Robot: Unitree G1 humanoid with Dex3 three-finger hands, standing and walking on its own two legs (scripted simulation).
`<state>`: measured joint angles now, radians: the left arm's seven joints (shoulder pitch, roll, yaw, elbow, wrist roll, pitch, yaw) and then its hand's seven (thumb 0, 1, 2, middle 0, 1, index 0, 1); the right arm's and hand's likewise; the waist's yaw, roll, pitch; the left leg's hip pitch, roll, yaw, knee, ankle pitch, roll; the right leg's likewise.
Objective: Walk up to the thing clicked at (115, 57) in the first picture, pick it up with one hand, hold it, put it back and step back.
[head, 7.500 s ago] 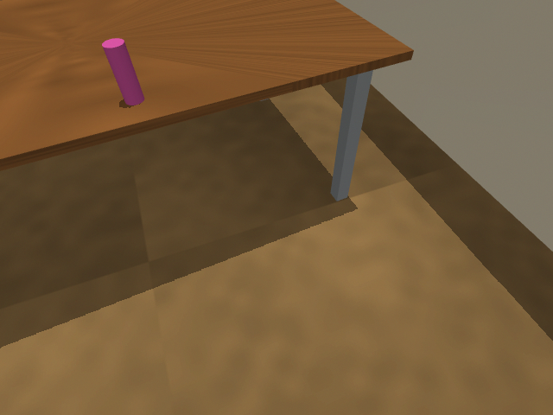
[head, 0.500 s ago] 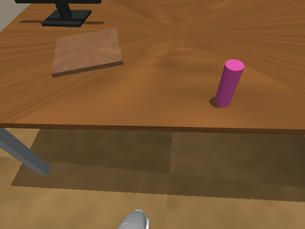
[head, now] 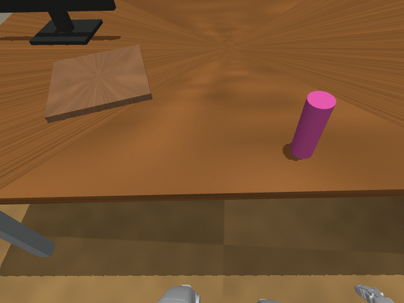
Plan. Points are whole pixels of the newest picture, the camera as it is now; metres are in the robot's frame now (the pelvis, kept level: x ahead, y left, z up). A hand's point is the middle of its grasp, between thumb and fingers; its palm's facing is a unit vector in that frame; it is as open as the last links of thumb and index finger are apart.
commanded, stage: walk up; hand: right
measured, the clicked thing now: (310, 127) +0.46 -0.18 +0.06
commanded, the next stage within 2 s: stand in 1.26 s
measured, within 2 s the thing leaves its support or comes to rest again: neither
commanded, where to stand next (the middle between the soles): +0.03 +0.02 m, yaw +1 degrees
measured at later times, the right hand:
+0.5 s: hand out of the picture +0.11 -0.23 -0.12, palm faces -0.03 +0.93 -0.35, open 7.3 cm
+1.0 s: hand out of the picture +0.09 -0.24 -0.12, palm faces -0.04 +0.94 -0.34, open 7.3 cm
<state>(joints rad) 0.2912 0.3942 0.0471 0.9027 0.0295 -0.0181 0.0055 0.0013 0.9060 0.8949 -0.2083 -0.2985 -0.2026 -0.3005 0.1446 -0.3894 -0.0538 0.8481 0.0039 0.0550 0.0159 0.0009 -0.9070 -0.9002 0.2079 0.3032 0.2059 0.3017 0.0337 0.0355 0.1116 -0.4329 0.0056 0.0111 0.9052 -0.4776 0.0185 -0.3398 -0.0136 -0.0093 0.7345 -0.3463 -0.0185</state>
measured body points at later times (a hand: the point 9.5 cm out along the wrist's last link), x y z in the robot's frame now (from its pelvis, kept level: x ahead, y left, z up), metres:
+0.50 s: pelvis +0.01 +0.02 +0.02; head +0.02 +0.03 +0.47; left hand +0.12 +0.32 -0.10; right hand +0.11 -0.28 -0.10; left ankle +0.00 +0.15 -0.71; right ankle +0.03 -0.12 -0.71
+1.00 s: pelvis +0.00 +0.01 +0.03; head +0.01 +0.01 +0.48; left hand +0.06 +0.32 -0.10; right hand +0.09 -0.29 -0.10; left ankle +0.00 +0.15 -0.71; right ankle +0.03 -0.12 -0.71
